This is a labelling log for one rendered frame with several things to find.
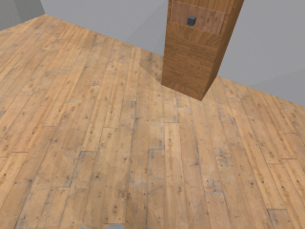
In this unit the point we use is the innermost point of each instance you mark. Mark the cabinet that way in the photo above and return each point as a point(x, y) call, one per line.
point(192, 57)

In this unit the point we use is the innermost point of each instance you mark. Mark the handle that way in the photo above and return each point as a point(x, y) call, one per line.
point(191, 20)

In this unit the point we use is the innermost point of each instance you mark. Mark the drawer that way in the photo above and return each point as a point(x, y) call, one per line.
point(206, 19)

